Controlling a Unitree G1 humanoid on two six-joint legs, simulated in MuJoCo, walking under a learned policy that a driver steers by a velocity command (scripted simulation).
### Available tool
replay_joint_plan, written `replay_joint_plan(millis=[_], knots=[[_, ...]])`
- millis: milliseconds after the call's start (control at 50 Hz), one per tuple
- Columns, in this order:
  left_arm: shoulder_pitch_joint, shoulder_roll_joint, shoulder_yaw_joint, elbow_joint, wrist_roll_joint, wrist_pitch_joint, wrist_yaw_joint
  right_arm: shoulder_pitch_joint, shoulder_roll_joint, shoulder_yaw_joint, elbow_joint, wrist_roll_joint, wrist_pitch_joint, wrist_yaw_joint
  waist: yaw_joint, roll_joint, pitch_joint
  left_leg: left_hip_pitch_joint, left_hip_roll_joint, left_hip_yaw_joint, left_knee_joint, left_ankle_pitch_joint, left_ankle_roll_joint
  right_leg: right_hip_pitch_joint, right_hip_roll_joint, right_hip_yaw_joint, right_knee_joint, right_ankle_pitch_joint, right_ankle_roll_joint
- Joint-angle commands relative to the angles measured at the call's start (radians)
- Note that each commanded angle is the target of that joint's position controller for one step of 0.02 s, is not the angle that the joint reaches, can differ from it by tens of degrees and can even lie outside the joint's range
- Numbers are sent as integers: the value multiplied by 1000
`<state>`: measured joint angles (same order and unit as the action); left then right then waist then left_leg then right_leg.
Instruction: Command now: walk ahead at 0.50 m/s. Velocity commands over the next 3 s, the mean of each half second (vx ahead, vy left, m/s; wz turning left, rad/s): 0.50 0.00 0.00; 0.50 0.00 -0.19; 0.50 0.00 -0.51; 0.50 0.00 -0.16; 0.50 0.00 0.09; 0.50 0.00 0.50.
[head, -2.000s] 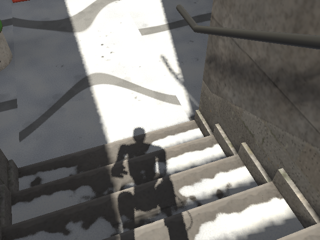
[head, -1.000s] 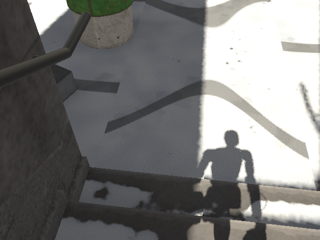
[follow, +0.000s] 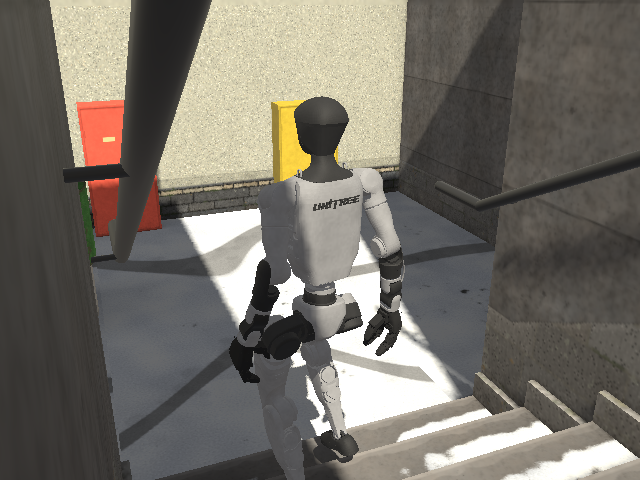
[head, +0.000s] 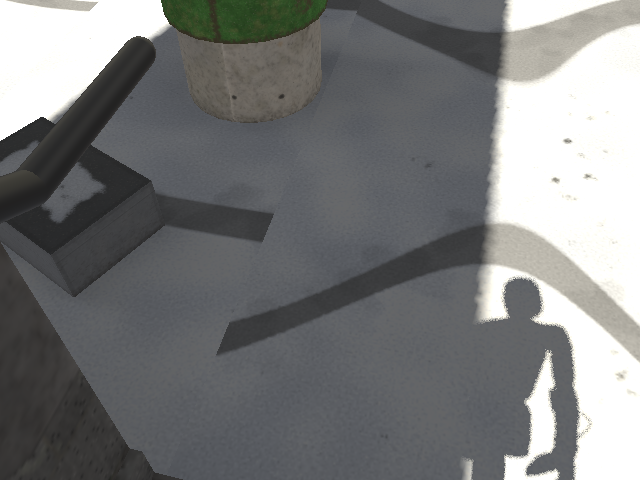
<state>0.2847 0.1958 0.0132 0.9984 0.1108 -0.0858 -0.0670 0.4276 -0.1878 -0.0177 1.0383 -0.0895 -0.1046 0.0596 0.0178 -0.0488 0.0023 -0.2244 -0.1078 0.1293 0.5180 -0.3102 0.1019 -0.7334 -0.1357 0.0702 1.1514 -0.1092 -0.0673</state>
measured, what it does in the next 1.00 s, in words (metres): goes down: right foot 0.17 m lower, then left foot 0.17 m lower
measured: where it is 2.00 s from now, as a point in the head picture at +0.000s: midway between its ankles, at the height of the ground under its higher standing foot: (436, 312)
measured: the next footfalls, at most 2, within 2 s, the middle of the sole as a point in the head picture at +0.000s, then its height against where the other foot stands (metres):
right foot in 0.28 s outside the picture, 0.17 m lower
left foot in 0.84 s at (322, 456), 0.17 m lower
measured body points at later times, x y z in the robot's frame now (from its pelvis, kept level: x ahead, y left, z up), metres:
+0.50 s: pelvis +0.30 -0.09 -0.17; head +0.30 -0.10 +0.28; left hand +0.25 +0.15 -0.31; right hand +0.36 -0.32 -0.31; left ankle +0.38 +0.06 -0.77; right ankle +0.26 -0.17 -0.89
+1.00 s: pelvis +0.62 -0.05 -0.33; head +0.65 -0.05 +0.12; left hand +0.61 +0.20 -0.48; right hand +0.71 -0.29 -0.47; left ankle +0.66 +0.06 -1.06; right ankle +0.51 -0.18 -0.81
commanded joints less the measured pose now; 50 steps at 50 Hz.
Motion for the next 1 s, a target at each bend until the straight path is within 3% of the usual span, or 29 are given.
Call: replay_joint_plan(millis=[20, 60, 80, 140, 220, 260, 280, 300, 320, 340, 380, 420, 440, 460, 500, 540, 600, 620, 680, 720, 780, 800, 820, 860, 880, 900, 920, 940, 1000], knots=[[88, -54, -26, -13, 38, 4, -3, 111, 39, 22, 4, -12, -43, -34, -31, 37, 26, -10, 315, -249, -54, 339, 210, -106, -62, 94, -219, 369, 24], [-62, -3, -27, -51, 2, 3, 17, 165, 69, 46, 31, 16, -48, -51, -71, 11, 27, -11, 279, -231, 59, 177, 159, -92, -63, 87, -496, 654, 45], [-56, -2, -27, -47, -7, 10, 16, 165, 36, 52, 33, -1, -37, -32, -45, 53, 40, -224, 245, -207, 49, 129, 148, 120, -25, 22, -459, 713, 43], [-144, 61, -19, -110, 8, 33, 8, 116, 13, 58, 21, -11, -31, -10, -32, 54, 113, -444, 246, -220, 64, -40, 128, 344, 18, -35, -419, 523, 29], [-324, 72, -26, -181, -21, 39, 6, 235, -76, 30, 50, 19, -6, -50, -136, 60, 171, -23, 320, -359, 267, -55, 100, 187, -1, 4, -751, 333, 38], [-206, 111, -3, -105, -46, 22, 13, 244, -86, 13, 64, 22, 29, -40, -101, 21, 136, 3, 280, -329, 418, 42, 70, 400, 18, -67, -919, 408, 31], [43, 178, 38, -6, -53, -1, 22, 229, -106, 8, 70, -6, 45, -7, 12, -31, 58, -112, 220, -247, 660, 122, 18, 724, 41, -123, -910, 556, -2], [385, 254, 76, 73, -50, -14, 23, 316, -21, 25, 109, -29, 44, 45, 115, -130, -166, -396, 140, -179, 1028, -24, -79, 1241, -71, -69, -645, 929, -159], [473, 337, 97, 66, -39, -4, 1, 415, 61, 32, 81, 27, 32, 64, 98, -295, -430, -623, 54, -100, 1546, -584, -129, 1555, -248, 90, -394, 1324, -365], [524, 312, 103, 85, -11, 4, -1, 136, -42, 7, -46, 54, 16, 72, 211, -185, -301, -968, 38, -137, 1658, -587, -131, 1544, -277, 289, -505, 1014, -377], [347, 205, 71, 65, -27, 10, 0, -41, -70, -6, -116, 60, -2, 26, 130, 51, -50, -1079, 162, -150, 1538, -352, -76, 1081, -297, 291, -670, 272, -310], [173, 84, 25, 29, -1, 7, 1, 23, 44, 18, -100, 34, -3, -11, -30, 71, 125, -788, 261, -247, 1245, -47, -1, 487, -239, 213, -769, 70, -272], [61, -14, -9, -1, -9, -17, 25, -11, 91, 38, -110, -9, 0, -12, -69, 92, 148, -696, 306, -271, 960, 206, 32, 321, -153, 148, -835, 5, -221], [12, -25, -13, -28, -44, -44, 38, -40, 83, 30, -96, -18, 1, 3, -55, 99, 141, -533, 290, -224, 683, 409, 24, 173, -90, 49, -885, 1, -227], [122, 65, -6, 30, -38, -61, 36, -128, 17, 16, -113, -5, 14, 21, -26, -27, 86, -501, 247, -173, 651, 487, -23, 201, -73, 76, -830, 42, -267], [194, 84, -4, 53, -1, -59, 30, -81, -4, 25, -112, -18, 21, 31, -44, 24, 49, -515, 231, -170, 631, 507, -49, 276, -75, 81, -694, 207, -261], [414, -2, -36, 137, -30, -60, 73, -340, -33, 38, -175, -32, 16, 23, 90, 38, 78, -997, 281, -264, 328, 688, -87, 751, -115, 224, -565, 56, -243], [423, -48, -58, 133, -24, -56, 76, -368, -42, 46, -170, -29, 12, 23, 88, 61, 90, -933, 283, -271, 197, 838, -81, 697, -73, 197, -513, -34, -218], [357, 9, -63, 99, 1, -33, 28, -433, -58, 53, -213, -13, 31, 16, 65, 20, 125, -340, 213, -129, 220, 882, -59, 163, 3, 116, -572, -289, -202], [345, 81, -41, 87, -14, -28, 18, -509, -84, 59, -257, -4, 42, 20, 81, 50, 173, -334, 204, -132, 130, 722, -89, 246, -15, 169, -522, -301, -213], [462, 90, -17, 142, -50, -23, 44, -644, -80, 66, -287, -4, 40, 26, 182, 48, 200, -402, 219, -152, -188, 589, -98, 609, -6, 240, -397, -167, -181], [338, 98, 29, 92, -173, 7, 82, -679, -169, 6, -318, 228, 11, 0, 158, 63, 254, -382, 142, -159, -259, 499, -119, 605, 39, 219, -298, 90, -110], [352, 90, 31, 121, -149, 21, 98, -490, -188, -7, -247, 234, 6, -11, 91, 30, 163, -174, 188, -214, -322, 657, -84, 579, 44, 209, -102, 133, -97], [369, -48, 14, 156, -132, 9, 96, 66, -221, -47, -78, 142, 26, -26, -129, 138, -149, 592, 332, -210, -18, 1294, -21, 100, 211, 87, 497, -509, 0], [454, -58, 8, 132, -188, -6, 95, 158, -233, -44, -59, 108, 35, -23, -151, 268, -374, 958, 536, -318, 264, 1418, 99, -192, 203, 124, 870, -776, 40], [390, 58, 33, 59, -196, -24, 90, 132, -178, -35, -72, 105, 43, -24, -163, 288, -481, 950, 568, -431, 239, 1179, 141, -292, 129, 146, 881, -715, 49], [291, 62, 38, -10, -201, -18, 95, 100, -213, -53, -69, 122, 47, -33, -158, 288, -468, 861, 597, -503, 122, 740, 184, -375, 109, 92, 899, -643, 70], [197, 46, 41, -45, -189, 4, 111, 21, -173, -48, -73, 113, 46, -41, -124, 83, -362, 616, 580, -548, -39, 323, 197, -363, 72, 34, 846, -453, 74], [124, -53, 46, -109, -166, 60, 137, -203, -78, -24, -82, 88, 32, -49, 22, 35, -40, 33, 535, -458, -124, 357, 113, -274, 44, 63, 711, -182, 41]])
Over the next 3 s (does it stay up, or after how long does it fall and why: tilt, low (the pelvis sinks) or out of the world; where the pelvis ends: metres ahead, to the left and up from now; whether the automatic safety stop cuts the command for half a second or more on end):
stays up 1.65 -0.46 -0.33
